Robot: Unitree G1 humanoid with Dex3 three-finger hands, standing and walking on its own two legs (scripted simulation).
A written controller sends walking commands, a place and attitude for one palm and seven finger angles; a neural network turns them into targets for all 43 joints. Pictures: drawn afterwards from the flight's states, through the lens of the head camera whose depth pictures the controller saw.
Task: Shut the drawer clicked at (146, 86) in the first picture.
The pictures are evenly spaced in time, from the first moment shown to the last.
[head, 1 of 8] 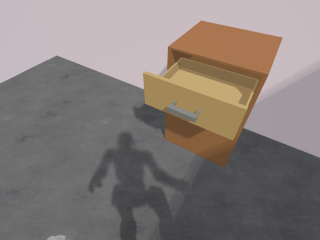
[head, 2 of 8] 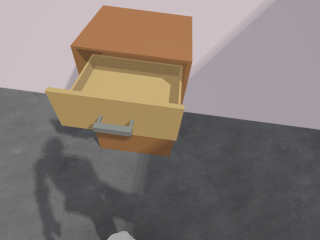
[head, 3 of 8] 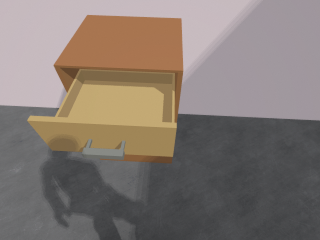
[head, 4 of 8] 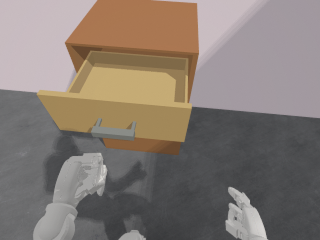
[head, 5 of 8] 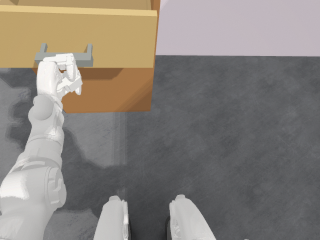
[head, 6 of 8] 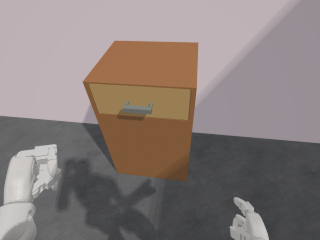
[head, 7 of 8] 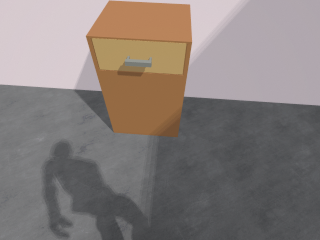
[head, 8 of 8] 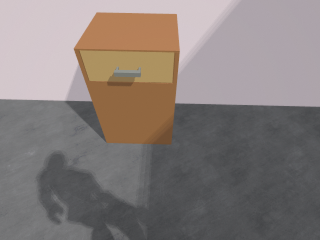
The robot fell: no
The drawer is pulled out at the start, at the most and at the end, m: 0.27 0.27 0.00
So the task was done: yes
